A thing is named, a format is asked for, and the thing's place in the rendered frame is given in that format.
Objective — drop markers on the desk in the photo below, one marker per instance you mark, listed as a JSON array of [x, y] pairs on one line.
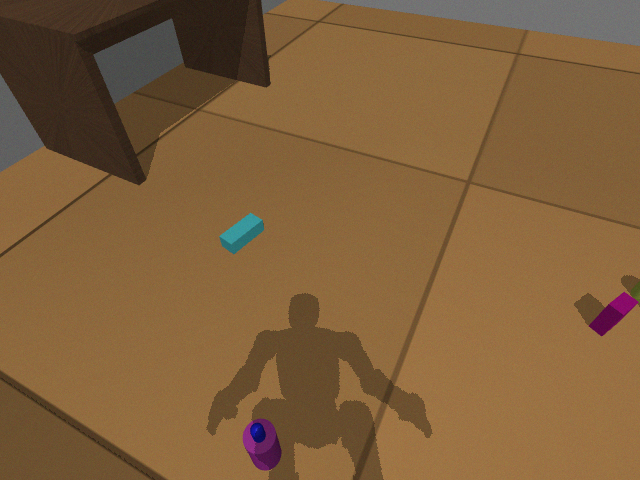
[[46, 59]]

